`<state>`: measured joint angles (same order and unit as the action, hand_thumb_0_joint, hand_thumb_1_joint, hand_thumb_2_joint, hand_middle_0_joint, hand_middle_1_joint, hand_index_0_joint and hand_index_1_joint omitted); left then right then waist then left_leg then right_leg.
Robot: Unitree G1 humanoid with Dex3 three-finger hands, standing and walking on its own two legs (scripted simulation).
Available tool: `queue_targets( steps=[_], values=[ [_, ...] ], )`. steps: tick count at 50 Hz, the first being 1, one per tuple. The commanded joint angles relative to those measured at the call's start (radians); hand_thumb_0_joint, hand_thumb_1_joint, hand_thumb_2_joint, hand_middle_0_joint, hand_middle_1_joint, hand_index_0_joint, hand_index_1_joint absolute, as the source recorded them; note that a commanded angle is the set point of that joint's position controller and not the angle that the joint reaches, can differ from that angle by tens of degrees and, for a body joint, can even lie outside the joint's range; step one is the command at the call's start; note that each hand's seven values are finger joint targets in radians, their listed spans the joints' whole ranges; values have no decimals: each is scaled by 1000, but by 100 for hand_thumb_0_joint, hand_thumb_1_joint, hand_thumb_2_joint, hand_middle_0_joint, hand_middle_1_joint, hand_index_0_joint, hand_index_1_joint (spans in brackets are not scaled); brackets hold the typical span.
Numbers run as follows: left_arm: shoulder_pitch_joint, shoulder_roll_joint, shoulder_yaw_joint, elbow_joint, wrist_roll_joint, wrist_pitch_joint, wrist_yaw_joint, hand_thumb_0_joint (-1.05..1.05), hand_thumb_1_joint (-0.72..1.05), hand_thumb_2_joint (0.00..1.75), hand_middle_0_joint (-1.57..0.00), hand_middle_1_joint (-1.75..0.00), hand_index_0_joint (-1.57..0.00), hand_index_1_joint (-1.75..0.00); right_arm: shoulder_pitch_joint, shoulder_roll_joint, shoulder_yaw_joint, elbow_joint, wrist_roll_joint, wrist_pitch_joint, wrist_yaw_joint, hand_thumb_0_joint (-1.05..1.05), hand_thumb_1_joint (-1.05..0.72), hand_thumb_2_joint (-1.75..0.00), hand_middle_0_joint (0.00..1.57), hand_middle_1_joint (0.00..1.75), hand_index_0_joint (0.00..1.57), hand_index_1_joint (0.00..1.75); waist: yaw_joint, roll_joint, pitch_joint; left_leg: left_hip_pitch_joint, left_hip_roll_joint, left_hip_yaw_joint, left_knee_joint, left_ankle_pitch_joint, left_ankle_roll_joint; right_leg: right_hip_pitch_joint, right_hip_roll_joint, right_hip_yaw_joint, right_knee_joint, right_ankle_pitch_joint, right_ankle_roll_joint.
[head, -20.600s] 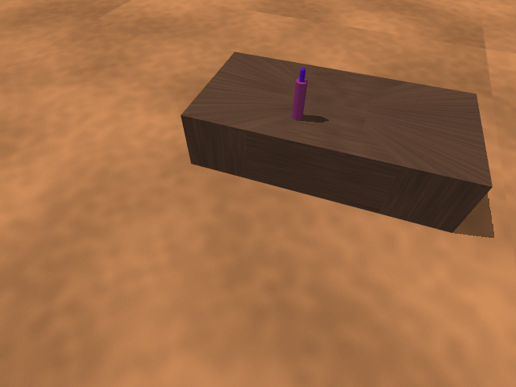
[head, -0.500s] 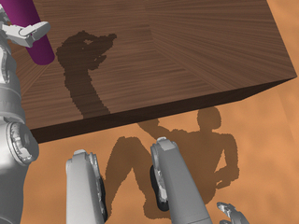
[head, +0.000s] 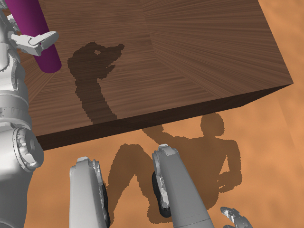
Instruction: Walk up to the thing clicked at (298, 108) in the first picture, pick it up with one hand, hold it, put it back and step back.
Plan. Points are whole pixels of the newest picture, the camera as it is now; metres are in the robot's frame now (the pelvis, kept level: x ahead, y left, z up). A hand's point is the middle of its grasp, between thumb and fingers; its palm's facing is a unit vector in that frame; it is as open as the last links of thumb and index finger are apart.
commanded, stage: lift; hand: left
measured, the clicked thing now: (30, 20) +0.57 +0.18 +0.05
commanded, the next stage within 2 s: hold in 1.68 s
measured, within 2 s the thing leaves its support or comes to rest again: neither
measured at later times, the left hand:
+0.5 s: hand (5, 24) +0.52 +0.20 +0.10, palm faces +0.11 -0.99 -0.04, open 9.3 cm
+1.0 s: hand out of the picture +0.42 +0.20 +0.20, palm faces +0.11 -0.99 -0.02, open 9.3 cm
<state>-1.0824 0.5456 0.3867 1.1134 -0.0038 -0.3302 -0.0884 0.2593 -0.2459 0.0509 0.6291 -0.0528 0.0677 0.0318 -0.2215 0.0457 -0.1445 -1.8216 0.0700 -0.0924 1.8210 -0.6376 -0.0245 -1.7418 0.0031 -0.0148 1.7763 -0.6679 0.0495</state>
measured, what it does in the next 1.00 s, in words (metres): rises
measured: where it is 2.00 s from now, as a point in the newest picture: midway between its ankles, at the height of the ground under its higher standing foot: (133, 207)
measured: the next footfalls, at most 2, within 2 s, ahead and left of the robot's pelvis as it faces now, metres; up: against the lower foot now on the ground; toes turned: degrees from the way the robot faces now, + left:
none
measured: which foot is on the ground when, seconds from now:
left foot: down 0.00-1.00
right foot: down 0.00-1.00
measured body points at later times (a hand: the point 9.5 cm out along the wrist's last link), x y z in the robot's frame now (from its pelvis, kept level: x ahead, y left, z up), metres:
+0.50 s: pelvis +0.01 +0.00 +0.07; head +0.18 +0.04 +0.49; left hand +0.50 +0.25 +0.10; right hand +0.08 -0.25 -0.05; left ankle +0.06 +0.13 -0.48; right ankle +0.06 -0.14 -0.48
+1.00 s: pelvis +0.02 +0.00 +0.16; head +0.11 +0.02 +0.60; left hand +0.41 +0.25 +0.20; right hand +0.14 -0.25 +0.05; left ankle +0.06 +0.13 -0.48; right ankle +0.06 -0.14 -0.48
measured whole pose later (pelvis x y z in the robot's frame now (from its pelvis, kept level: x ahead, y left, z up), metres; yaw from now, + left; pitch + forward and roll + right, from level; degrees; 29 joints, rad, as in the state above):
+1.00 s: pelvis +0.02 +0.00 +0.16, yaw +4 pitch +17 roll -3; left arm -0.48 0.28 0.21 0.77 -0.15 -0.38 -0.11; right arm 0.23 -0.24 0.00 0.68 0.00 0.00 -0.02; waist -0.06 0.02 -0.11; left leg -1.02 0.06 -0.05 1.20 -0.48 -0.03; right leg -0.95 -0.02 -0.03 1.15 -0.50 0.04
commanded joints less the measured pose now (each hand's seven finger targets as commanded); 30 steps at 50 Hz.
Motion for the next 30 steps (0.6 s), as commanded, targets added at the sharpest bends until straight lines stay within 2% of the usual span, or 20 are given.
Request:
queue_targets(
  steps=[1, 3, 5, 6, 8, 10, 14, 16, 19, 20, 21, 22, 23, 24, 26, 28, 29, 30],
  values=[
    [-513, 246, 25, -297, -33, -100, -1, 0, 19, 130, -142, -151, -145, -150, 208, -203, -70, -36, 6, -5, -16, 0, -92, -90, 20, 30, 20, 30, -2, 221, -780, 628, -20, 11, -211, 333, 54, 356, 16, -39, -226, 350, -80],
    [-529, 233, 15, -340, -35, -102, -2, 0, 21, 131, -141, -151, -144, -150, 209, -201, -73, -39, 9, -5, -16, 0, -92, -90, 20, 30, 20, 30, -8, 244, -801, 668, -18, 6, -223, 341, 50, 352, 15, -41, -232, 350, -82],
    [-488, 243, 28, -338, -38, -97, 3, 0, 21, 130, -142, -151, -145, -149, 208, -202, -77, -32, 10, -7, -20, 0, -92, -90, 20, 30, 20, 30, 5, 226, -785, 668, -19, 11, -237, 327, 52, 374, 17, -37, -255, 344, -79],
    [-487, 235, 25, -366, -45, -98, 3, 0, 22, 131, -141, -150, -144, -149, 202, -197, -76, -38, 14, -9, -22, 0, -91, -90, 20, 30, 20, 30, 12, 232, -790, 685, -19, 11, -255, 316, 50, 387, 17, -39, -268, 333, -81],
    [-460, 201, 9, -369, -46, -98, 1, 0, 21, 130, -140, -151, -143, -149, 201, -196, -77, -35, 13, -12, -22, 0, -91, -90, 20, 30, 20, 30, 7, 238, -777, 720, -17, -4, -281, 330, 43, 379, 15, -47, -272, 333, -84],
    [-427, 218, 21, -378, -49, -95, 4, 0, 22, 130, -138, -149, -142, -148, 198, -200, -82, -32, 17, -15, -27, 0, -91, -90, 20, 30, 20, 30, 15, 218, -771, 742, -16, -4, -296, 334, 46, 400, 15, -46, -295, 337, -82],
    [-385, 175, 4, -438, -71, -98, 2, 0, 23, 131, -139, -150, -143, -149, 183, -185, -83, -33, 22, -27, -32, 0, -91, -90, 20, 30, 20, 30, 34, 189, -777, 770, -18, 12, -327, 341, 50, 487, 18, -38, -348, 364, -77],
    [-344, 129, -21, -422, -75, -95, 1, 0, 24, 131, -139, -150, -142, -148, 182, -182, -83, -25, 24, -34, -32, 0, -91, -90, 20, 30, 20, 30, 29, 196, -737, 801, -17, 5, -359, 356, 44, 484, 17, -43, -361, 368, -82],
    [-297, 135, -11, -442, -84, -101, 5, 0, 26, 133, -140, -151, -144, -149, 176, -181, -87, -18, 26, -39, -36, 0, -90, -90, 20, 30, 20, 30, 54, 178, -731, 852, -18, 5, -396, 387, 43, 532, 17, -42, -401, 391, -82],
    [-273, 86, -38, -439, -89, -102, 1, 0, 26, 133, -140, -151, -143, -150, 167, -172, -87, -20, 28, -43, -36, 0, -90, -90, 20, 30, 20, 30, 50, 175, -707, 853, -18, 8, -410, 377, 43, 537, 19, -42, -415, 385, -82],
    [-258, 72, -42, -458, -92, -105, 1, 0, 25, 134, -141, -152, -144, -151, 166, -169, -89, -20, 27, -44, -35, 0, -90, -90, 20, 30, 20, 30, 54, 171, -709, 870, -18, 9, -421, 394, 42, 557, 18, -42, -429, 402, -80],
    [-252, 107, -17, -470, -94, -110, 8, 0, 26, 135, -142, -153, -145, -152, 163, -172, -90, -17, 28, -48, -37, 0, -90, -90, 20, 30, 20, 30, 67, 157, -717, 869, -20, 14, -430, 393, 45, 594, 21, -40, -446, 406, -78],
    [-194, 86, -18, -427, -96, -108, 10, 0, 26, 135, -141, -153, -145, -152, 157, -169, -90, -11, 30, -49, -39, 0, -90, -90, 20, 30, 20, 30, 75, 133, -674, 869, -21, 14, -448, 391, 44, 610, 19, -40, -458, 409, -78],
    [-205, 61, -40, -465, -99, -116, 9, 0, 26, 136, -142, -154, -145, -152, 149, -165, -91, -13, 31, -51, -39, 0, -90, -90, 20, 30, 20, 30, 75, 147, -665, 894, -18, 11, -468, 390, 39, 603, 19, -42, -467, 402, -82],
    [-170, 62, -35, -489, -101, -123, 11, 0, 29, 137, -143, -155, -146, -154, 135, -162, -95, -15, 30, -54, -42, 0, -90, -90, 20, 30, 20, 30, 86, 147, -656, 934, -17, 12, -499, 369, 38, 624, 21, -40, -500, 387, -80],
    [-127, -14, -87, -486, -107, -126, 4, 0, 29, 138, -144, -155, -147, -154, 135, -160, -97, -12, 35, -61, -42, 0, -90, -90, 20, 30, 20, 30, 79, 133, -622, 966, -17, 4, -537, 385, 33, 641, 22, -46, -522, 399, -83],
    [-97, 15, -59, -507, -114, -130, 6, 0, 30, 139, -144, -155, -147, -155, 121, -163, -100, -15, 37, -63, -44, 0, -90, -90, 20, 30, 20, 30, 101, 136, -613, 981, -17, 5, -554, 374, 31, 658, 21, -45, -536, 390, -83],
    [-47, 20, -46, -490, -118, -127, 8, 0, 28, 138, -144, -156, -147, -155, 118, -161, -100, -10, 38, -64, -47, 0, -90, -90, 20, 30, 20, 30, 107, 108, -595, 979, -19, 16, -560, 386, 37, 697, 24, -43, -562, 408, -79]
  ],
)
